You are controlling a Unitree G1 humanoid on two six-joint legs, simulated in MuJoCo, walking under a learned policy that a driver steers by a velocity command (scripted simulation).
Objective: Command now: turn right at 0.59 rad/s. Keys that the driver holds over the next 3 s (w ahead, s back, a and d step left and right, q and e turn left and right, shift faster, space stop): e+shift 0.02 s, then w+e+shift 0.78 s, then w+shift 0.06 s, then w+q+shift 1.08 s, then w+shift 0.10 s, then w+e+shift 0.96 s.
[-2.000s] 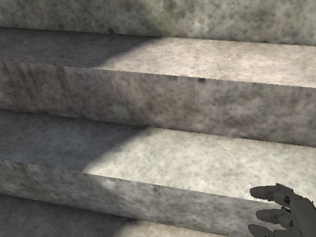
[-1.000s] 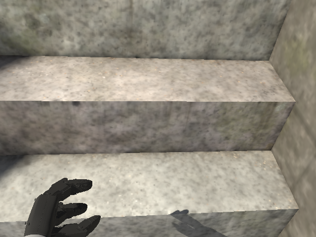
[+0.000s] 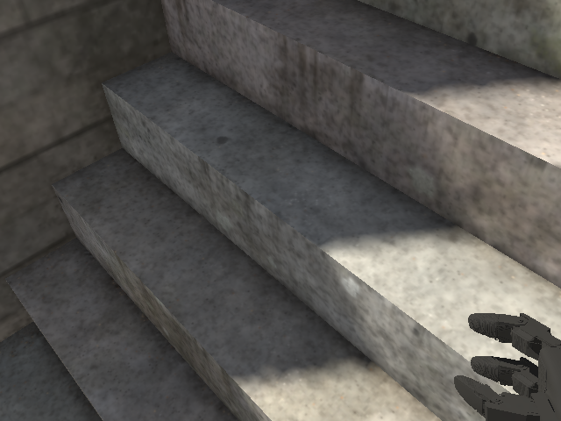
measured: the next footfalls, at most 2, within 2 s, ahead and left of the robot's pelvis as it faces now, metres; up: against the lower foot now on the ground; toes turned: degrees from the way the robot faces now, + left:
left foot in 0.28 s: +0.01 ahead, +0.21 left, -0.22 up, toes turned -13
right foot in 0.74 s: +0.07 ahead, -0.10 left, +0.00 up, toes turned -45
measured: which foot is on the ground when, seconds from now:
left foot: up 0.00-0.26, down 0.28-0.76, up 0.78-1.00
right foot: down 0.00-0.28, up 0.30-0.72, down 0.74-1.00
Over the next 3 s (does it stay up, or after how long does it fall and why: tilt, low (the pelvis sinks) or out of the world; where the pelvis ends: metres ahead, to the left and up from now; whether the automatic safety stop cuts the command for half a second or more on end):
stays up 0.74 0.01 0.49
